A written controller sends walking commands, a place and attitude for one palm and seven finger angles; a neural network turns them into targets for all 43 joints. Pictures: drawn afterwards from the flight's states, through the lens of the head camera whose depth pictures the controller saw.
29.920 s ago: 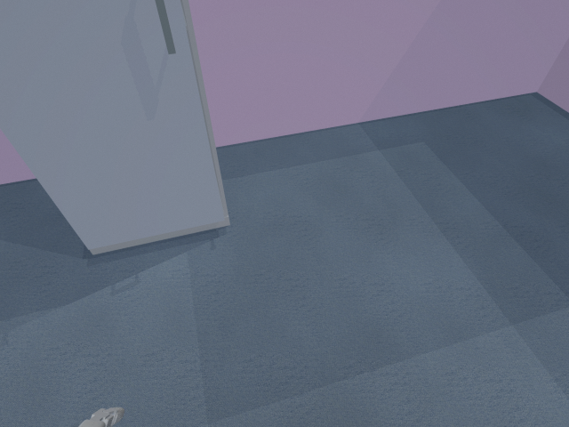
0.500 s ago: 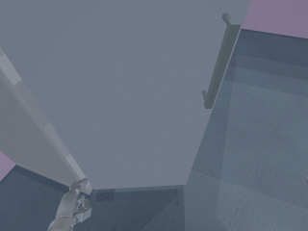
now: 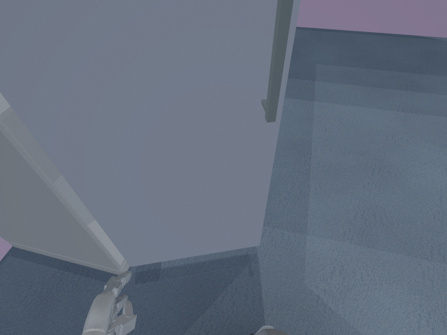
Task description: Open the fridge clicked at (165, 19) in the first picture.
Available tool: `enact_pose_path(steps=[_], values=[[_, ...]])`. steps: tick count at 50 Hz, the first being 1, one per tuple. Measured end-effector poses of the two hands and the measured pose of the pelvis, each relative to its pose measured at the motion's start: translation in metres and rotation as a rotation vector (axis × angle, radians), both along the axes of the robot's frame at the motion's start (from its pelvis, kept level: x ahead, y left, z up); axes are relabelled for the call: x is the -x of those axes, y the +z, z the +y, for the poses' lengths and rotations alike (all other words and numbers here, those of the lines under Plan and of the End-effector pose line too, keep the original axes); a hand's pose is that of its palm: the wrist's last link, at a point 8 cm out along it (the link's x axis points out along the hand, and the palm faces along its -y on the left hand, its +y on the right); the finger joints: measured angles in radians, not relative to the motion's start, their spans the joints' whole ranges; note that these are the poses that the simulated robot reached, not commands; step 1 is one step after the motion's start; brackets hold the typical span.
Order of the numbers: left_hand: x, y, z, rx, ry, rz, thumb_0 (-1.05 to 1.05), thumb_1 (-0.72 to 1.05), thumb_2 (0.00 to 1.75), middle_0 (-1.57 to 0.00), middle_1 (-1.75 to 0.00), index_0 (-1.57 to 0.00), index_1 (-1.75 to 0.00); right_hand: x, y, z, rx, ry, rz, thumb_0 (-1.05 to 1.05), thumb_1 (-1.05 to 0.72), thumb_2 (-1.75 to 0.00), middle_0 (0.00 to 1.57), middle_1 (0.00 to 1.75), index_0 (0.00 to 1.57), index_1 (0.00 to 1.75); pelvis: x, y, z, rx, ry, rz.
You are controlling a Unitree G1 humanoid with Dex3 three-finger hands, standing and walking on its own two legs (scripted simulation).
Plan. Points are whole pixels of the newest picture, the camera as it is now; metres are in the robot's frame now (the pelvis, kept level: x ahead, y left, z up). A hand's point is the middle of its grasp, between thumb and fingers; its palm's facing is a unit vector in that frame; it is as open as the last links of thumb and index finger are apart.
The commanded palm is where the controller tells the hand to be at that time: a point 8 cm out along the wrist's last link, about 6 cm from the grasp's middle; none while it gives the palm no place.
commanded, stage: step back with the hand held close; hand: right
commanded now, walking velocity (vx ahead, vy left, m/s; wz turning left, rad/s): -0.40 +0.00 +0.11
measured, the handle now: (273, 62) +0.55 -0.07 +0.22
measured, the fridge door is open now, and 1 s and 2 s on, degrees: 67 67 67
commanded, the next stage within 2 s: stop stepping back and stand still in 0.32 s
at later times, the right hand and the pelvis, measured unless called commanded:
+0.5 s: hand out of the picture +0.14 -0.27 +0.19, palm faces +0.30 +0.89 -0.35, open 7.4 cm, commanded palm +0.09 -0.32 +0.20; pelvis -0.10 -0.04 +0.00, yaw +10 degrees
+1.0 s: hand out of the picture +0.08 -0.34 +0.17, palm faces +0.34 +0.89 -0.31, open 7.4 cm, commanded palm +0.01 -0.38 +0.20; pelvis -0.18 -0.11 +0.00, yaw +10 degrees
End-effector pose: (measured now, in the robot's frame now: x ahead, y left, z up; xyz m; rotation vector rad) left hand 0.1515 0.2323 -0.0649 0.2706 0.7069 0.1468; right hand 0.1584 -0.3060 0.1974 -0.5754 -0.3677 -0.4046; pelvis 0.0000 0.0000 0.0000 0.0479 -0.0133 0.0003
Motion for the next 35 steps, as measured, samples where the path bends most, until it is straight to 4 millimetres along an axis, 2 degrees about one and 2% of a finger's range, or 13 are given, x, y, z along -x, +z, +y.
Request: enact_pose_path(steps=[6,9,14,18,21,25,28,30,32,35], values=[[0.006,0.009,-0.008,-0.035,-0.004,-0.005,0.01,0.91,0.9,-0.2,-0.3,-0.2,-0.3,0.015,-0.006,-0.003,-0.052,0.053,-0.021,0.02,-0.89,-0.9,0.21,0.3,0.21,0.3,0.018,0.0,-0.013,0.001,0.003,0.001],[0.012,0.016,-0.015,-0.048,0.008,-0.044,0.01,0.91,0.9,-0.2,-0.3,-0.2,-0.3,0.019,-0.006,-0.014,-0.027,0.069,-0.024,0.02,-0.89,-0.9,0.21,0.3,0.21,0.3,0.031,0.0,-0.021,-0.017,0.009,-0.008],[0.032,0.029,-0.031,-0.018,0.006,-0.062,0.01,0.91,0.9,-0.2,-0.3,-0.2,-0.3,0.036,0.004,-0.032,-0.045,0.043,-0.026,0.02,-0.89,-0.9,0.21,0.3,0.21,0.3,0.051,0.012,-0.026,-0.058,0.027,0.021],[0.052,0.033,-0.041,0.008,-0.007,-0.059,0.01,0.91,0.9,-0.2,-0.3,-0.2,-0.3,0.053,0.007,-0.027,-0.104,0.068,-0.031,0.02,-0.89,-0.9,0.21,0.3,0.21,0.3,0.067,0.018,-0.029,-0.062,0.064,0.062],[0.069,0.024,-0.042,0.013,-0.009,-0.065,0.01,0.9,0.9,-0.2,-0.3,-0.2,-0.3,0.062,0.004,-0.015,-0.069,0.126,-0.046,0.02,-0.89,-0.9,0.2,0.3,0.21,0.3,0.087,0.007,-0.029,0.013,0.14,0.083],[0.107,0.014,-0.041,-0.008,0.067,-0.024,0.01,0.9,0.9,-0.21,-0.3,-0.2,-0.3,0.056,0.002,-0.01,-0.084,0.232,-0.067,0.02,-0.89,-0.9,0.21,0.3,0.21,0.3,0.102,0.004,-0.043,-0.008,0.171,0.035],[0.138,0.012,-0.039,-0.022,0.158,-0.036,0.01,0.9,0.9,-0.21,-0.3,-0.2,-0.3,0.048,-0.007,-0.017,-0.105,0.267,-0.054,0.02,-0.89,-0.9,0.21,0.3,0.21,0.3,0.112,-0.002,-0.052,-0.009,0.16,0.014],[0.162,0.017,-0.04,-0.019,0.198,-0.028,0.01,0.91,0.9,-0.2,-0.3,-0.2,-0.3,0.048,-0.01,-0.022,-0.122,0.265,-0.008,0.02,-0.89,-0.9,0.21,0.3,0.21,0.3,0.123,0.003,-0.056,-0.004,0.158,0.0],[0.186,0.025,-0.043,-0.015,0.216,-0.01,0.01,0.91,0.9,-0.2,-0.3,-0.2,-0.3,0.057,-0.009,-0.025,-0.119,0.259,0.046,0.02,-0.89,-0.9,0.21,0.3,0.21,0.3,0.133,0.013,-0.057,-0.007,0.155,-0.002],[0.216,0.033,-0.044,-0.013,0.218,0.016,0.01,0.91,0.9,-0.2,-0.3,-0.2,-0.3,0.088,-0.001,-0.027,-0.071,0.263,0.125,0.02,-0.89,-0.9,0.21,0.3,0.21,0.3,0.146,0.024,-0.06,-0.006,0.15,0.008]])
